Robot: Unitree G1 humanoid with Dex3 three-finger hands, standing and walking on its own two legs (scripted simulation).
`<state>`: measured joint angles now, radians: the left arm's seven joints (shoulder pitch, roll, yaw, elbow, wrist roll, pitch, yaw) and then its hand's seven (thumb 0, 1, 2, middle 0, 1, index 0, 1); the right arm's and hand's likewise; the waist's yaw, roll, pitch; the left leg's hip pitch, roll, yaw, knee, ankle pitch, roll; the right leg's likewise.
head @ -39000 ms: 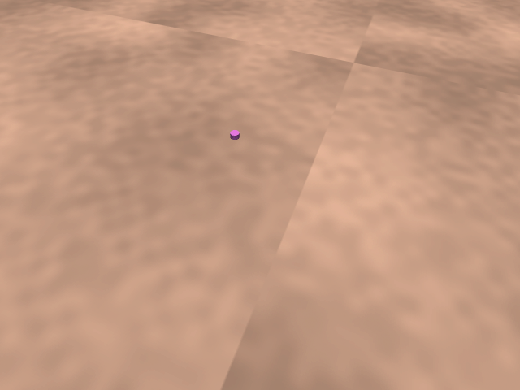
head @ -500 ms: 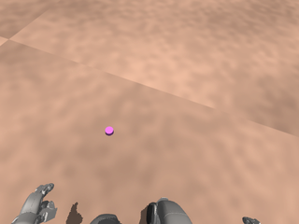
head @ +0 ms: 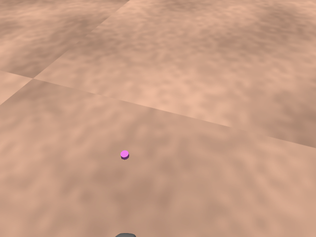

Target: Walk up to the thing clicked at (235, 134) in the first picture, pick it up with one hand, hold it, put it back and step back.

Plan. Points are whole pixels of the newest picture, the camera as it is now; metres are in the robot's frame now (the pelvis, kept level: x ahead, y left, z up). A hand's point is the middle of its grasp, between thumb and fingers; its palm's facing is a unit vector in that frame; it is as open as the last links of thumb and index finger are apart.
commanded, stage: walk up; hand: left
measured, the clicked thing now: (124, 154) +0.75 +0.28 -0.75
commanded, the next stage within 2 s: stand in 0.94 s
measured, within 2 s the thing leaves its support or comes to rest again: neither
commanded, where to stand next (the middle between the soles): +0.38 +0.03 m, yaw +2 degrees
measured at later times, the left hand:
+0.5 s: hand out of the picture +0.14 +0.27 -0.14, palm faces -0.02 -0.93 -0.37, open 7.4 cm
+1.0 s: hand out of the picture +0.14 +0.28 -0.14, palm faces +0.01 -0.94 -0.33, open 7.4 cm
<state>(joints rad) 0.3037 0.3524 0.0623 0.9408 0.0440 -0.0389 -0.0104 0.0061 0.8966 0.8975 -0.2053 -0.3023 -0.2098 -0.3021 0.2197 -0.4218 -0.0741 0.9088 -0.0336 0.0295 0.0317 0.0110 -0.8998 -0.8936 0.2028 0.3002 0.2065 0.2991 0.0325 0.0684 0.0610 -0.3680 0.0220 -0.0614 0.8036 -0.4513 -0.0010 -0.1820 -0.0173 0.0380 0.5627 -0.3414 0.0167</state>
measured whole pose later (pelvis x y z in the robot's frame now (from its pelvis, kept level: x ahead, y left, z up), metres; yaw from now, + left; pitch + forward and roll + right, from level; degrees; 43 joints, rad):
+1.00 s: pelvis +0.04 +0.03 +0.02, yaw +0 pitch -3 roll +0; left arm 0.06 0.35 0.02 1.11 0.01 -0.01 -0.01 0.00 0.90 0.90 -0.20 -0.30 -0.21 -0.30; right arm 0.06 -0.34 -0.01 1.10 -0.02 -0.02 0.00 0.01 -0.90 -0.89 0.20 0.30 0.21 0.30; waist 0.01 -0.01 0.07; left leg -0.12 0.00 -0.02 0.39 -0.23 -0.01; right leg -0.15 -0.03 -0.02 0.37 -0.18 0.02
